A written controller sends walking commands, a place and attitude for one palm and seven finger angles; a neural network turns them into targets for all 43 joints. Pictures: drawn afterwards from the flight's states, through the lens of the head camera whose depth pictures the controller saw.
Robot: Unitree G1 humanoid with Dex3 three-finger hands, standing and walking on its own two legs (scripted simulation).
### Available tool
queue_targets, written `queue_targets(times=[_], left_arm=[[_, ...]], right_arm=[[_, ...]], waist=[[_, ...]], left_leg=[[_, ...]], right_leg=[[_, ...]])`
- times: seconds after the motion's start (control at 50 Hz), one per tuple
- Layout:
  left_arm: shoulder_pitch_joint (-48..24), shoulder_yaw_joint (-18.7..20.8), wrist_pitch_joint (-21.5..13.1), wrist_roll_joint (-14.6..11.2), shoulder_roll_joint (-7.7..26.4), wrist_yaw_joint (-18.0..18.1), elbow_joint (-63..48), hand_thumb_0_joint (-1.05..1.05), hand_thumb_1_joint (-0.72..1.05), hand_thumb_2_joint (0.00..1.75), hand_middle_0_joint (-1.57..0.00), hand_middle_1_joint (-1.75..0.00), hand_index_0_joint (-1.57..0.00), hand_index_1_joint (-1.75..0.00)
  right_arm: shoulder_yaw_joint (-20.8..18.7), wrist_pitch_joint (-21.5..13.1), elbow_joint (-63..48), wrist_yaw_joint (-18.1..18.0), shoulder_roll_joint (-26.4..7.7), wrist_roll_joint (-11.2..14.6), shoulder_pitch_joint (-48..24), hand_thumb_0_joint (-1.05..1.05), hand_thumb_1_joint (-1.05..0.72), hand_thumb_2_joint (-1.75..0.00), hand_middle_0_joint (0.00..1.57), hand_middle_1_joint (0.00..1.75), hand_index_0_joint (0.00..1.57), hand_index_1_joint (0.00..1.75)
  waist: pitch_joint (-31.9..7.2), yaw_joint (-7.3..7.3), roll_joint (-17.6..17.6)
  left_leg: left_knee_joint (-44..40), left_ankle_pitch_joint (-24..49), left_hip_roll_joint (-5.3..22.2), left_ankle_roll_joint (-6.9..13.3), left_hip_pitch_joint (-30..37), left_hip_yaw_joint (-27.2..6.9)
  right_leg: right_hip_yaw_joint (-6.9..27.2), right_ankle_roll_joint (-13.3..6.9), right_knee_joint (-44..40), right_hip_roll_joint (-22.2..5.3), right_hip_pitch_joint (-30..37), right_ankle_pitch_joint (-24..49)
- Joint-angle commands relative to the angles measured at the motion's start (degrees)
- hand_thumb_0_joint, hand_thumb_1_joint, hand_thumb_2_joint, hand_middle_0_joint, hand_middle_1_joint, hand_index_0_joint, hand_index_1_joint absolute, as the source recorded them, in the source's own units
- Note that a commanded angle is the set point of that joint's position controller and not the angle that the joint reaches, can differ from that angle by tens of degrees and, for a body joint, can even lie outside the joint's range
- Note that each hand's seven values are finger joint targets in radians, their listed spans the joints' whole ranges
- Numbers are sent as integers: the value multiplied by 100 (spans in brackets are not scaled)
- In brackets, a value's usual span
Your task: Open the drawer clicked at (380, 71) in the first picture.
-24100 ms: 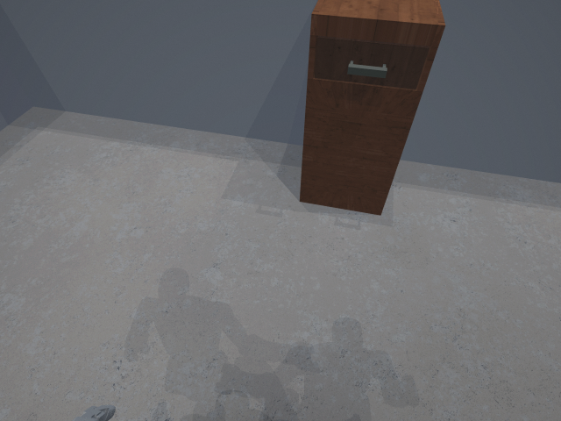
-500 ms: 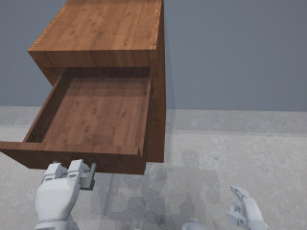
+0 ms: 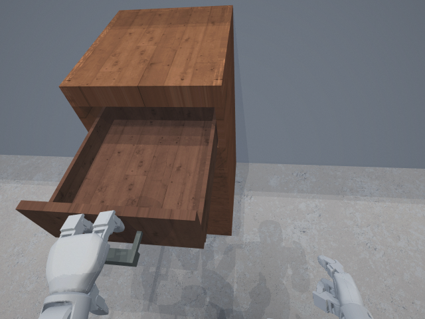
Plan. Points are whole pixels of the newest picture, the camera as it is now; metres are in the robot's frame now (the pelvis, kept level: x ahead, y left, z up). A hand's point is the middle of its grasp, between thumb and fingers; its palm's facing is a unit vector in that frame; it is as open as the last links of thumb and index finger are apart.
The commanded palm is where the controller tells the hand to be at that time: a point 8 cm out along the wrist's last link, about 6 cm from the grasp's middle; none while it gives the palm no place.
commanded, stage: lift the hand off the handle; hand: left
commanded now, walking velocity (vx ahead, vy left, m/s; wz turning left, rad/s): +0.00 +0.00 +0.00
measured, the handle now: (109, 244) +0.24 +0.25 -0.01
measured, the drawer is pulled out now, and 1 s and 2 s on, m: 0.30 0.30 0.30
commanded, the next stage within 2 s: draw the hand back to the body in 0.84 s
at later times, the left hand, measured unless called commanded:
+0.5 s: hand (76, 239) +0.21 +0.24 +0.10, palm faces +0.10 -0.11 -0.99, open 13.8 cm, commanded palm +0.17 +0.24 +0.16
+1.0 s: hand (72, 225) +0.22 +0.23 +0.14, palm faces +0.10 -0.11 -0.99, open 13.9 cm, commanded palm +0.17 +0.24 +0.19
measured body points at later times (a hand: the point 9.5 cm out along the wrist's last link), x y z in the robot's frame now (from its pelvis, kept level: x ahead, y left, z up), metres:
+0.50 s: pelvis +0.01 +0.01 +0.02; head +0.02 -0.03 +0.47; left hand +0.20 +0.24 +0.16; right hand +0.23 -0.19 -0.08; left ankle -0.05 +0.12 -0.71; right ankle +0.05 -0.08 -0.71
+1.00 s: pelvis +0.00 +0.01 +0.03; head +0.00 -0.03 +0.48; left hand +0.21 +0.23 +0.19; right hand +0.23 -0.17 -0.06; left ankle -0.05 +0.12 -0.71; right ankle +0.05 -0.08 -0.71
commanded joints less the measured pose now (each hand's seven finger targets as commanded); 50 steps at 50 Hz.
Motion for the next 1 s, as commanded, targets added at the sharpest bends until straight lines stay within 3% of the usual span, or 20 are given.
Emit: queue_targets(times=[0.0,0.08,0.12,0.16,0.18,0.3,0.4,0.48,0.54,0.56,0.6,0.7,0.72,0.74,0.8,0.82,0.88,0.9,0.98], left_arm=[[-487,860,-62,-60,1058,175,-1427,0,-50,30,-30,-120,-30,-120],[-667,851,-74,-103,1102,38,-1655,0,-50,30,-30,-120,-30,-120],[-463,937,-66,-174,1166,-15,-1710,0,-50,30,-30,-120,-30,-120],[-599,915,-67,-179,1171,-87,-1836,0,-50,30,-30,-120,-30,-120],[-519,919,-30,-194,1161,-119,-1878,0,-50,30,-30,-120,-30,-120],[-416,844,205,-296,1172,-455,-1996,0,-50,30,-30,-120,-30,-120],[-353,679,396,-397,1134,-789,-2454,0,-50,30,-30,-120,-30,-120],[-251,889,465,-425,1355,-894,-2595,0,-50,30,-30,-120,-30,-120],[-449,779,473,-431,1295,-946,-2865,0,-50,30,-30,-120,-30,-120],[-515,884,493,-428,1418,-961,-2843,0,-50,30,-30,-120,-30,-120],[-755,701,550,-425,1255,-1044,-3002,0,-50,30,-30,-120,-30,-120],[-1082,516,714,-479,1246,-1312,-3123,0,-50,30,-30,-120,-30,-120],[-1350,642,735,-492,1445,-1364,-3002,0,-50,30,-30,-120,-30,-120],[-1210,497,760,-446,1273,-1423,-2803,0,-50,30,-30,-120,-30,-120],[-1128,376,795,-481,1125,-1593,-2757,0,-50,30,-30,-120,-30,-120],[-1289,538,775,-540,1347,-1609,-2744,0,-50,30,-30,-120,-30,-120],[-1216,849,772,-445,1581,-1566,-2707,0,-50,30,-30,-120,-30,-120],[-1240,616,728,-448,1334,-1566,-2844,0,-50,30,-30,-120,-30,-120],[-1032,994,691,-547,1615,-1494,-2831,0,-50,30,-30,-120,-30,-120]], right_arm=[[-162,-257,-948,-51,-485,8,-715,0,-90,-90,20,30,20,30],[-157,-247,-938,-41,-511,15,-751,0,-90,-90,20,30,20,30],[-155,-257,-935,-42,-500,17,-738,0,-90,-90,20,30,20,30],[-139,-236,-923,-30,-515,18,-765,0,-90,-90,20,30,20,30],[-138,-233,-961,-27,-530,27,-810,0,-90,-90,20,30,20,30],[-80,-189,-954,25,-532,76,-812,0,-90,-90,20,30,20,30],[-8,-157,-1008,96,-573,138,-842,0,-90,-90,20,30,20,30],[38,-142,-1053,118,-619,177,-945,0,-90,-90,20,30,20,30],[39,-99,-1041,138,-620,164,-901,0,-90,-90,20,30,20,30],[38,-81,-1018,134,-628,185,-932,0,-90,-90,20,30,20,30],[70,-67,-1007,167,-593,183,-951,0,-90,-90,20,30,20,30],[127,-12,-992,215,-596,221,-1070,0,-90,-90,20,30,20,30],[95,44,-902,196,-625,234,-1181,0,-90,-90,20,30,20,30],[118,39,-921,210,-573,207,-1136,0,-90,-90,20,30,20,30],[165,59,-952,289,-568,275,-1150,0,-90,-90,20,30,20,30],[126,93,-918,261,-618,290,-1242,0,-90,-90,20,30,20,30],[177,72,-994,245,-633,296,-1348,0,-90,-90,20,30,20,30],[190,65,-1005,265,-582,263,-1210,0,-90,-90,20,30,20,30],[159,51,-1007,241,-660,300,-1323,0,-90,-90,20,30,20,30]], waist=[[-1063,51,-357],[-1003,29,-175],[-1012,91,-301],[-877,62,-376],[-926,98,-212],[-838,167,-421],[-794,194,-178],[-572,224,-266],[-539,226,-219],[-504,229,-176],[-546,209,-75],[-457,199,-90],[-276,177,-104],[-205,228,-269],[-298,238,-213],[-191,212,-235],[-389,288,-178],[-505,291,-162],[-384,292,-55]], left_leg=[[-755,1274,-152,108,-257,-137],[-891,1426,-122,80,0,-163],[-955,1493,-117,94,20,-146],[-1029,1554,-106,89,62,-169],[-1071,1644,-85,72,175,-164],[-1345,1812,-46,77,356,-141],[-1576,2245,32,39,638,-127],[-1751,2306,112,17,709,-162],[-1872,2265,117,37,791,-130],[-1921,2208,127,28,817,-129],[-1974,2264,132,31,945,-155],[-2167,2400,168,40,1086,-185],[-2260,2280,179,23,1069,-201],[-2262,2284,154,59,1054,-163],[-2362,2290,180,42,1051,-168],[-2414,2209,188,42,1027,-169],[-2414,2176,206,54,938,-190],[-2389,2314,161,65,1009,-136],[-2405,2268,188,55,985,-194]], right_leg=[[744,197,-964,-141,1889,799],[742,181,-1070,-119,1914,889],[743,208,-1126,-138,2114,999],[715,215,-1176,-131,2091,1061],[750,202,-1212,-123,2140,1115],[628,240,-1395,-148,2472,1191],[524,239,-1524,-138,2755,1549],[577,246,-1683,-76,2877,1613],[473,261,-1765,-104,2928,1484],[473,261,-1808,-82,2939,1404],[462,242,-1868,-108,2981,1341],[400,246,-1975,-97,3161,1424],[429,238,-2051,-46,3142,1341],[393,252,-2056,-60,3155,1326],[379,244,-2055,-54,3366,1317],[413,249,-2100,-7,3397,1355],[567,257,-2075,32,3620,1419],[476,254,-2058,-56,3664,1505],[658,241,-2139,22,3634,1575]])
